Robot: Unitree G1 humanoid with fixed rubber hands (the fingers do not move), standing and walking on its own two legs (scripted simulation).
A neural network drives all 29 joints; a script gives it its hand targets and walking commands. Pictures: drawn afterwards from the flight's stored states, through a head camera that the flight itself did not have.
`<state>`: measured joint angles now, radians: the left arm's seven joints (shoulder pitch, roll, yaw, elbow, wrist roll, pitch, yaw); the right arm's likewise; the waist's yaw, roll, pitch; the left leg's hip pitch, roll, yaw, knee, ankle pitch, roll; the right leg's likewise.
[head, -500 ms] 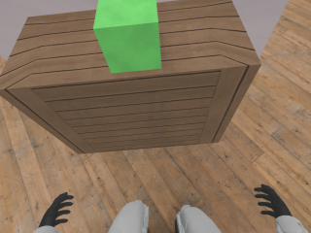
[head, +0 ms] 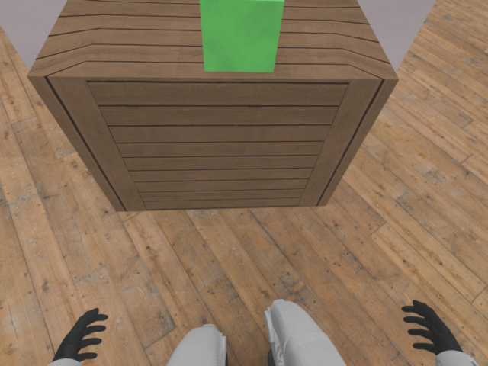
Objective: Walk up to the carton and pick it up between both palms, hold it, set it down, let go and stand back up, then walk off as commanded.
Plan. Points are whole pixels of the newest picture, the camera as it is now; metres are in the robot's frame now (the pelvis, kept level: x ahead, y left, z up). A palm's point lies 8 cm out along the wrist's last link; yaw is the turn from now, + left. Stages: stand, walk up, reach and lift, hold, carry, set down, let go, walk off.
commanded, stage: walk off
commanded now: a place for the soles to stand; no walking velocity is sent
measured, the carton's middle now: (238, 16) +0.89 +0.03 +0.06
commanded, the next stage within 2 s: stand in 0.92 s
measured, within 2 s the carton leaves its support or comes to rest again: neither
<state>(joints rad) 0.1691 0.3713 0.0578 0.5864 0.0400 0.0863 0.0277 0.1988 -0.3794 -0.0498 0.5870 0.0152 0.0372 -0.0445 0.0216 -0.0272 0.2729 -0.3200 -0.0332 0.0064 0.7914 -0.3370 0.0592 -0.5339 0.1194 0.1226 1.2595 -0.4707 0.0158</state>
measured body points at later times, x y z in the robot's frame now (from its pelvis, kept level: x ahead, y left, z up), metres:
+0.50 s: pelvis -0.10 -0.06 +0.01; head -0.09 -0.07 +0.46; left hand -0.03 +0.26 -0.07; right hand +0.05 -0.36 -0.07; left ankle -0.04 +0.07 -0.66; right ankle -0.13 -0.14 -0.71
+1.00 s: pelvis -0.07 -0.06 +0.01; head -0.07 -0.07 +0.46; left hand +0.02 +0.25 -0.07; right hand +0.07 -0.37 -0.07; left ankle -0.04 +0.07 -0.70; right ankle -0.01 -0.19 -0.71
